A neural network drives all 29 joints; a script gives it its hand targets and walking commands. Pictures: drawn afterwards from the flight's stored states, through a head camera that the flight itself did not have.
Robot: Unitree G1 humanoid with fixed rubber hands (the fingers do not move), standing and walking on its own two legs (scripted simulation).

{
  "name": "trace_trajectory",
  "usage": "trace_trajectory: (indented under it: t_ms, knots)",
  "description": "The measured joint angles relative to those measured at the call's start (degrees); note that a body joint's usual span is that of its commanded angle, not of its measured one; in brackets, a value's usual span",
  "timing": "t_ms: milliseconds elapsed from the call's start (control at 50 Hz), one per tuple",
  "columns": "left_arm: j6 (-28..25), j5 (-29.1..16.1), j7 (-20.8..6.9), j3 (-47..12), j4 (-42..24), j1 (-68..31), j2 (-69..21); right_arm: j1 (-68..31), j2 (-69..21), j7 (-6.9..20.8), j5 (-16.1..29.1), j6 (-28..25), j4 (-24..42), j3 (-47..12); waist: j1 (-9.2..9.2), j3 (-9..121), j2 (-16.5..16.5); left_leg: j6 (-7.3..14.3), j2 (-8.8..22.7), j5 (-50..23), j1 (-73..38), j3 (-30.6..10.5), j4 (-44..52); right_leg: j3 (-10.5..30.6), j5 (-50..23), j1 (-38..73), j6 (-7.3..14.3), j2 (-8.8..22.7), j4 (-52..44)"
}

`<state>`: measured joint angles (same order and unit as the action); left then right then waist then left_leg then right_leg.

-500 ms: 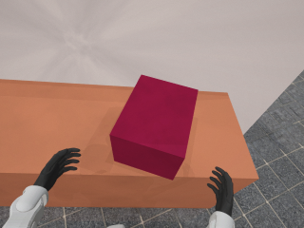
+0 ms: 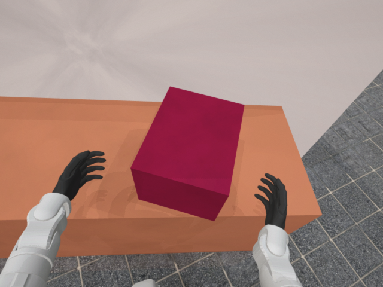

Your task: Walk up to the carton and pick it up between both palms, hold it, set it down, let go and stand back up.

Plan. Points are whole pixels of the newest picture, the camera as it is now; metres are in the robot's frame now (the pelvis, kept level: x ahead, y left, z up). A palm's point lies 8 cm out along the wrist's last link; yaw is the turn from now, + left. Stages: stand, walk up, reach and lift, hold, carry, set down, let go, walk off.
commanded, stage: reach and lift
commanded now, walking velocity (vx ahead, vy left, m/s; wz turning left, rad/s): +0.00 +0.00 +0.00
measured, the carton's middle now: (191, 152) +0.47 -0.03 -0.11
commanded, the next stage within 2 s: none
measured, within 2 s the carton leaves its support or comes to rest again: neither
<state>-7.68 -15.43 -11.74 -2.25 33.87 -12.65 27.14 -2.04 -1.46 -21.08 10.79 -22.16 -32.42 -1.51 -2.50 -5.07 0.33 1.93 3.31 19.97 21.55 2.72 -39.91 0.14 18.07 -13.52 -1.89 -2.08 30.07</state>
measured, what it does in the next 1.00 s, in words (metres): stands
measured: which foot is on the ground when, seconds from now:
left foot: down 0.00-1.00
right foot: down 0.00-1.00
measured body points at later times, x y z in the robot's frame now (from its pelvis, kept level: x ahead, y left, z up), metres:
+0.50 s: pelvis -0.02 +0.00 -0.01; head +0.04 +0.04 +0.44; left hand +0.41 +0.21 +0.02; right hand +0.31 -0.21 +0.00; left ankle +0.01 +0.08 -0.73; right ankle -0.02 -0.15 -0.73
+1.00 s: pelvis -0.03 +0.00 -0.03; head +0.05 +0.05 +0.41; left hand +0.46 +0.18 +0.04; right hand +0.36 -0.21 +0.02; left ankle +0.01 +0.08 -0.73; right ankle -0.02 -0.15 -0.73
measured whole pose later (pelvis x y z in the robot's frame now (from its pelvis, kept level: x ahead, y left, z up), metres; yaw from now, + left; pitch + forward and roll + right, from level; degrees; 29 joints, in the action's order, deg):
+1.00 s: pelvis -0.03 +0.00 -0.03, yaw +0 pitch +17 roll -5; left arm -11.3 -17.8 -7.2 -9.6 74.4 -55.4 25.5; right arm -43.0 2.1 -17.9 13.8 -13.4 -63.8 5.8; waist -11.0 8.2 -0.2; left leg 2.6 2.5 18.5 47.5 0.3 -48.4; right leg -2.2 18.6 -40.0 -2.1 -1.4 41.2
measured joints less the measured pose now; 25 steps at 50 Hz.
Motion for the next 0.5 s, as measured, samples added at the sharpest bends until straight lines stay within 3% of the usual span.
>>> trace_trajectory:
  t_ms: [200,500]
  knots:
    - [0.7,1.2,0.3,0.3,7.0,-9.4,0.1,-8.7,1.2,-0.4,2.3,1.1,-7.1,0.9,-2.01,1.8,-0.1,0.0,0.1,-0.5,3.7,-0.5,-1.0,-0.5,-0.4,-3.5,0.0,-0.1,0.9]
    - [-0.5,0.5,1.5,-1.4,20.2,-22.2,-0.7,-20.8,2.7,1.2,3.4,4.9,-15.3,2.2,-4.64,6.2,0.3,0.3,-0.2,-1.5,10.5,-0.6,-2.5,-0.6,-0.4,-11.2,0.0,0.2,4.3]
